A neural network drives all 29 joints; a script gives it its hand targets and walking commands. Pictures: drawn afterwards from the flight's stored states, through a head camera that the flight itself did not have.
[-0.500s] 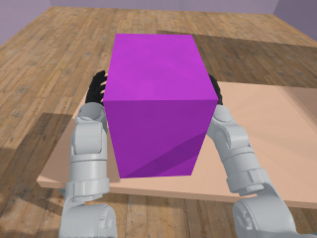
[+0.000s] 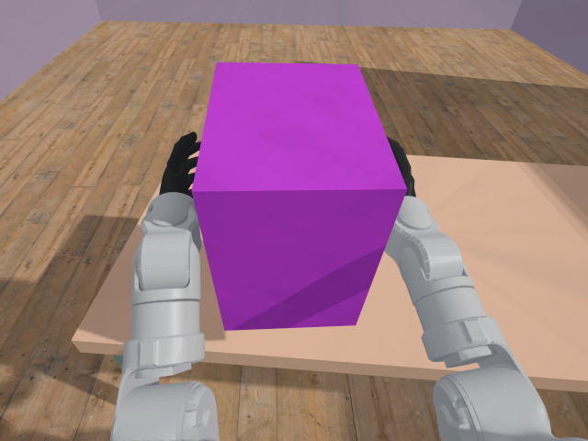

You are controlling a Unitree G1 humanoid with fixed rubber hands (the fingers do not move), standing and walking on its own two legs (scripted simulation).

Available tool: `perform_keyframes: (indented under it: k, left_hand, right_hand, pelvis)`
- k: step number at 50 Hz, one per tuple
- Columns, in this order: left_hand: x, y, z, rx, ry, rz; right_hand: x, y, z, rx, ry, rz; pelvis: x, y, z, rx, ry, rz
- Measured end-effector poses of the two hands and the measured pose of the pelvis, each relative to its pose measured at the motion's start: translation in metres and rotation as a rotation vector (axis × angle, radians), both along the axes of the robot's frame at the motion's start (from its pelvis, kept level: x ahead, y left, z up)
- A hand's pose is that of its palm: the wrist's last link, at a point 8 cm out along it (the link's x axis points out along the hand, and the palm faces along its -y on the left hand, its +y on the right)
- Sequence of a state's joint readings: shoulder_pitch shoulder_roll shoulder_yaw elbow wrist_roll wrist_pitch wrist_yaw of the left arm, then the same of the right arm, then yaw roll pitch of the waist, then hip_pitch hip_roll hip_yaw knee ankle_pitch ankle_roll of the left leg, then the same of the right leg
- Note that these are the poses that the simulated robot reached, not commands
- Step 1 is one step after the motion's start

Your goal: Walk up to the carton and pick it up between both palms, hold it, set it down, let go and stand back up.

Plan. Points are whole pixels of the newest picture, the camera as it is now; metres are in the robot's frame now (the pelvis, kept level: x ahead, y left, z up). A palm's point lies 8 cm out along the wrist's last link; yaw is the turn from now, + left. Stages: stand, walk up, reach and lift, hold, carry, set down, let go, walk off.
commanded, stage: set down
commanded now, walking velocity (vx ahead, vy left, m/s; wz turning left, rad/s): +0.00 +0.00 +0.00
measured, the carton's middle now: (289, 200) +0.39 +0.01 +0.15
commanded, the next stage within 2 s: none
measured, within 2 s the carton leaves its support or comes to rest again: neither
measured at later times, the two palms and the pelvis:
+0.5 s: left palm (192, 220) +0.39 +0.14 +0.12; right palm (383, 229) +0.37 -0.14 +0.10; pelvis +0.01 +0.00 +0.00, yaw +0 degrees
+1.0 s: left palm (191, 222) +0.41 +0.15 +0.10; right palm (374, 226) +0.39 -0.13 +0.09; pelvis +0.03 +0.01 +0.00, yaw +0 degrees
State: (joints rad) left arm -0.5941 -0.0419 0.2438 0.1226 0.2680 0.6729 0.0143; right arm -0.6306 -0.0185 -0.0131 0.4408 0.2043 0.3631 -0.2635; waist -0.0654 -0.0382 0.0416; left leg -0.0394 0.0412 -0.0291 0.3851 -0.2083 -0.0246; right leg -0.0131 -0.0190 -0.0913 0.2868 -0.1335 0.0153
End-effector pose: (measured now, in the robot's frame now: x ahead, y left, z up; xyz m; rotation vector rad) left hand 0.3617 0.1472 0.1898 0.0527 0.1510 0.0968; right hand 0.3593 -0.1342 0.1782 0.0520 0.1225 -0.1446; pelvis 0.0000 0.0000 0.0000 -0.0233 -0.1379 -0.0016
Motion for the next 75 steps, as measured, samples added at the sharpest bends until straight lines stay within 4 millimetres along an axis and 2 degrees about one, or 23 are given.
perform_keyframes:
  k: [5, 9, 18, 23, 35, 48, 67, 75]
  left_hand:
    - [0.005, 0.001, 0.005, -0.006, -0.039, -0.011]
    - [0.011, 0.003, 0.0, 0.002, -0.043, -0.022]
    - [0.018, 0.005, -0.044, 0.023, 0.006, -0.036]
    - [0.023, 0.0, -0.064, 0.02, 0.023, -0.035]
    - [0.043, -0.006, -0.06, 0.017, 0.002, -0.034]
    - [0.044, 0.005, -0.087, 0.012, 0.055, -0.029]
    - [0.055, -0.008, -0.101, -0.008, 0.083, -0.043]
    - [0.059, -0.006, -0.119, -0.012, 0.111, -0.045]
  right_hand:
    - [0.002, 0.001, 0.005, -0.004, -0.046, -0.014]
    - [0.006, 0.003, -0.005, -0.021, -0.057, -0.016]
    - [0.007, 0.006, -0.059, -0.038, -0.016, -0.024]
    - [0.011, 0.001, -0.075, -0.045, -0.006, -0.03]
    - [0.033, -0.006, -0.058, -0.069, -0.029, -0.029]
    - [0.035, 0.006, -0.086, -0.056, 0.02, -0.023]
    - [0.041, -0.006, -0.094, -0.071, 0.044, -0.044]
    - [0.044, -0.005, -0.107, -0.084, 0.072, -0.039]
  pelvis:
    - [-0.001, 0.0, 0.0, 0.004, -0.007, 0.002]
    - [-0.001, 0.001, 0.001, 0.009, -0.018, 0.003]
    - [0.004, 0.003, 0.002, 0.002, 0.0, 0.014]
    - [0.008, 0.005, 0.002, -0.003, 0.034, 0.01]
    - [0.022, 0.003, 0.003, -0.001, 0.068, -0.004]
    - [0.029, 0.006, 0.003, -0.007, 0.082, 0.004]
    - [0.022, 0.003, 0.004, 0.005, 0.162, -0.018]
    - [0.024, 0.001, 0.004, 0.008, 0.186, -0.022]
